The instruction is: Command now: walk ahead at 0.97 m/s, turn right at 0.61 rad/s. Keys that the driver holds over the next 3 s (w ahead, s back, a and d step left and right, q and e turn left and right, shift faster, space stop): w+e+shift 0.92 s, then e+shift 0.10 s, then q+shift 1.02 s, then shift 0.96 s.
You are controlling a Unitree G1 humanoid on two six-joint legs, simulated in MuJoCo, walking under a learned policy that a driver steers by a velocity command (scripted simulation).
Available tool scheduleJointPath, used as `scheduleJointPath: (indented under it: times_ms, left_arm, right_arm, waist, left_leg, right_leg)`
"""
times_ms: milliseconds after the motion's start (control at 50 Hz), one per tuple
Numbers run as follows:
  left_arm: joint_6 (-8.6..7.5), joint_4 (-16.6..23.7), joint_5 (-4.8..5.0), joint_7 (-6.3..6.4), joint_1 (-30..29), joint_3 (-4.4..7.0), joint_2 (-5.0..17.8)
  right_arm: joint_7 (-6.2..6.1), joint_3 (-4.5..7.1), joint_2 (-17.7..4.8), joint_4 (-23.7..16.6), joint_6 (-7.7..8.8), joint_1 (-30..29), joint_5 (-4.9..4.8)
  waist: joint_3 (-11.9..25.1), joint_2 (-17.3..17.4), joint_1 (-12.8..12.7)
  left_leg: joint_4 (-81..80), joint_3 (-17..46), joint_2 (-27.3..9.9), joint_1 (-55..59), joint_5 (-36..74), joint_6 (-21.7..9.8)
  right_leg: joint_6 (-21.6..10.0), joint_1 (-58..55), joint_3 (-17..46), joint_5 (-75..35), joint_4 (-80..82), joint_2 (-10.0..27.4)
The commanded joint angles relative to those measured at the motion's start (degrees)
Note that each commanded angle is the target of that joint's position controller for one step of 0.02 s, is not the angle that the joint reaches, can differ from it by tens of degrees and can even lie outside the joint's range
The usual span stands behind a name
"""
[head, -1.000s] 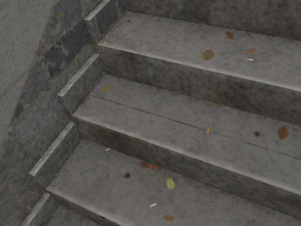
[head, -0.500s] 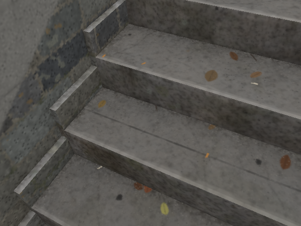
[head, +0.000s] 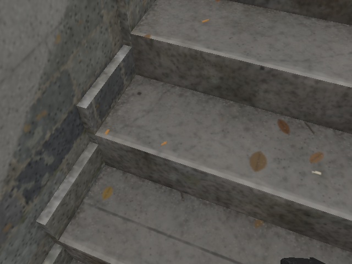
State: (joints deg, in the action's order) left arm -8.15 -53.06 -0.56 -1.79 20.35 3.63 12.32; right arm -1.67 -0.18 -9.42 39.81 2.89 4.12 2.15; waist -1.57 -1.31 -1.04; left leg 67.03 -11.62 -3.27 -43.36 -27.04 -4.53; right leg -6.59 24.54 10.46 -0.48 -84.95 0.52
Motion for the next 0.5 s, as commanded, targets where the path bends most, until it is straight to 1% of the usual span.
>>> scheduleJointPath:
  times_ms: [20,40,60,80,100,120,140,160,180,200,220,240,260,280,300,320,340,360,380,400,420,440,460,480,500]
  left_arm:
    - [1.73,13.7,-3.00,-0.22,-9.6,-1.05,-5.4]
    - [3.00,15.6,-1.80,-0.38,-10.1,-2.09,-7.2]
    - [4.39,16.7,-0.58,-0.25,-12.4,-2.93,-9.2]
    - [5.66,17.7,-0.46,0.39,-12.7,-3.08,-8.5]
    - [6.50,18.8,0.30,0.73,-14.3,-3.03,-8.1]
    - [7.21,19.2,0.90,1.63,-17.8,-3.17,-8.6]
    - [7.13,20.1,1.06,2.30,-19.6,-3.80,-10.0]
    - [8.12,21.5,0.39,2.92,-21.0,-4.16,-10.1]
    - [8.95,24.2,0.90,3.42,-24.8,-5.13,-10.3]
    - [9.37,26.0,0.75,3.63,-30.1,-5.64,-9.9]
    - [10.37,27.4,1.17,2.94,-31.6,-5.51,-7.0]
    - [11.70,27.9,0.37,3.30,-34.3,-4.72,-4.6]
    - [12.79,25.3,0.54,3.52,-30.3,-3.82,-3.5]
    - [12.96,25.3,-0.69,3.13,-26.8,-3.94,-3.1]
    - [13.61,24.9,-0.95,3.34,-23.3,-4.31,-3.2]
    - [13.82,23.1,-2.18,3.67,-14.9,-2.59,0.0]
    - [13.02,19.3,-3.04,3.62,-2.0,-0.13,5.3]
    - [12.09,18.8,-3.23,4.10,2.1,1.51,8.7]
    - [10.72,19.1,-1.06,3.44,1.4,3.13,9.8]
    - [8.25,18.0,1.38,1.28,-10.2,4.18,9.8]
    - [8.27,20.1,0.82,0.87,-14.5,4.55,13.7]
    - [6.96,19.9,-0.06,1.46,-13.3,3.41,10.2]
    - [5.95,15.3,-0.92,2.00,-9.3,1.96,4.9]
    - [5.21,12.0,-1.85,2.34,-5.8,1.08,2.9]
    - [4.02,10.3,-2.08,2.09,-2.0,1.78,6.2]
  right_arm:
    - [0.60,2.06,-1.3,7.9,3.29,9.7,1.00]
    - [1.41,1.60,1.1,10.4,3.89,11.2,1.44]
    - [1.55,1.24,3.1,12.5,4.80,12.5,1.15]
    - [1.83,1.15,1.9,13.1,5.34,12.1,0.74]
    - [2.13,1.19,1.4,13.6,5.32,9.6,0.57]
    - [2.00,0.95,0.7,15.1,5.81,12.8,1.56]
    - [2.85,0.87,0.1,16.7,6.01,14.2,1.80]
    - [3.00,1.08,-1.4,17.0,6.57,16.5,1.05]
    - [3.42,1.21,-2.7,17.8,5.74,17.1,0.68]
    - [2.93,0.94,-2.9,17.9,4.99,19.8,0.95]
    - [1.41,1.53,-6.8,16.9,4.68,21.1,0.23]
    - [0.02,1.71,-8.5,17.2,5.33,25.2,-1.97]
    - [-1.48,1.13,-9.0,14.9,5.51,24.2,-3.19]
    - [-2.34,2.07,-14.8,12.8,6.53,22.8,-3.88]
    - [-3.56,3.24,-18.3,11.0,6.08,22.0,-5.03]
    - [-3.27,4.00,-19.1,8.2,5.26,18.4,-4.47]
    - [-1.86,4.77,-20.8,3.2,4.22,9.8,-3.78]
    - [0.13,5.44,-20.2,-0.4,3.83,5.5,-3.99]
    - [3.01,5.96,-16.9,-2.3,4.34,1.7,-3.57]
    - [5.04,2.17,-3.0,-4.9,4.90,0.6,-1.30]
    - [4.73,1.81,-2.0,-13.8,5.57,1.1,1.84]
    - [3.69,1.99,-1.8,-16.2,5.74,1.6,3.14]
    - [2.76,1.32,-1.0,-16.9,6.00,2.6,2.25]
    - [1.58,-0.02,-0.7,-17.8,5.29,-0.6,2.63]
    - [0.12,-2.03,2.6,-20.5,3.92,-4.6,3.12]
  waist:
    - [4.1,-1.4,-1.3]
    - [3.4,1.4,-2.5]
    - [0.9,0.2,-3.3]
    - [-2.0,-1.0,-4.2]
    - [-3.0,-0.7,-5.4]
    - [-3.5,2.0,-3.3]
    - [-3.1,2.2,-4.1]
    - [-2.8,2.2,-4.4]
    - [-5.1,1.7,-6.5]
    - [-5.5,2.2,-3.8]
    - [-3.9,4.4,-3.5]
    - [-4.3,1.6,-2.2]
    - [0.3,2.6,-3.6]
    - [4.1,3.2,-7.0]
    - [7.8,8.6,-8.8]
    - [12.4,11.7,-12.4]
    - [18.5,12.8,-16.8]
    - [21.2,12.1,-16.5]
    - [17.5,7.8,-16.5]
    - [5.5,-5.3,-10.2]
    - [9.8,-9.2,-3.0]
    - [10.3,0.1,-0.5]
    - [5.6,5.9,2.1]
    - [-2.6,11.6,3.1]
    - [-7.5,10.8,2.7]
  left_leg:
    - [-44.0,34.7,-16.0,19.9,-6.7,-2.9]
    - [-44.9,25.7,-14.4,22.3,1.3,-0.9]
    - [-46.4,20.7,-14.9,21.6,5.4,-0.3]
    - [-49.1,15.0,-14.8,20.6,7.6,1.0]
    - [-51.3,8.7,-12.5,19.2,13.0,3.7]
    - [-52.9,5.8,-12.7,20.4,16.9,2.9]
    - [-53.1,2.9,-12.2,24.3,21.2,3.7]
    - [-53.1,0.9,-11.2,27.6,22.5,5.2]
    - [-54.3,-4.9,-7.9,25.3,22.4,8.5]
    - [-56.9,-7.0,-6.4,25.5,30.1,8.3]
    - [-62.8,-8.9,-8.0,25.4,38.8,6.1]
    - [-66.2,-8.4,-7.7,25.7,40.3,4.7]
    - [-61.1,-12.7,-7.9,29.4,70.5,6.1]
    - [-55.6,-13.7,-8.5,32.5,91.4,5.8]
    - [-51.1,-11.7,-12.0,39.3,110.4,3.6]
    - [-41.9,-8.7,-14.4,43.8,122.4,1.9]
    - [-28.5,-6.9,-15.4,43.4,131.9,-0.6]
    - [-13.0,-3.3,-16.7,39.7,129.8,-3.4]
    - [10.7,0.1,-11.6,29.7,87.3,-3.1]
    - [34.5,7.0,1.0,4.0,21.8,-2.5]
    - [55.3,16.3,7.8,-11.7,18.2,1.5]
    - [60.7,20.5,5.2,-14.4,18.6,2.5]
    - [64.1,20.3,4.4,-19.2,18.4,2.8]
    - [65.5,20.1,3.3,-25.2,15.9,2.9]
    - [71.9,18.0,2.3,-32.2,11.6,2.3]
  right_leg:
    - [-2.5,28.0,-4.4,-1.3,-35.9,2.9]
    - [-3.4,34.1,-4.5,3.4,-41.1,2.7]
    - [-3.5,38.7,-2.2,4.7,-43.7,2.4]
    - [-3.0,41.6,-1.8,8.5,-39.3,2.6]
    - [-3.0,40.9,-2.0,6.2,-33.6,1.9]
    - [-3.9,44.9,-6.4,8.4,-44.9,-1.3]
    - [-5.1,49.6,-6.4,12.4,-48.6,-2.3]
    - [-5.9,53.0,-7.0,15.0,-49.4,-3.0]
    - [-6.4,52.0,-9.7,16.2,-37.8,-2.2]
    - [-6.1,50.8,-13.4,16.1,-33.4,-3.8]
    - [-5.2,45.2,-19.0,18.6,-23.9,-2.6]
    - [-4.0,40.1,-23.2,20.1,-17.2,-2.9]
    - [-4.4,31.8,-27.8,20.5,-18.8,-5.6]
    - [-6.1,24.7,-27.2,21.6,-11.8,-4.4]
    - [-7.2,20.6,-26.8,24.3,-4.0,-4.5]
    - [-7.9,14.9,-26.4,27.5,0.6,-5.6]
    - [-7.8,2.1,-23.3,33.1,3.5,-7.8]
    - [-7.9,-6.9,-17.4,39.9,13.0,-9.7]
    - [-11.1,-13.2,-7.0,36.0,34.8,-8.1]
    - [-13.5,-10.4,7.1,27.1,45.6,-9.6]
    - [-18.4,-13.3,38.7,25.1,60.4,0.7]
    - [-16.8,-12.0,51.0,33.7,69.1,5.8]
    - [-13.7,-8.7,51.6,38.6,71.3,5.9]
    - [-9.5,-4.5,45.5,35.6,69.2,3.9]
    - [-6.8,-2.0,38.0,25.2,66.9,2.9]
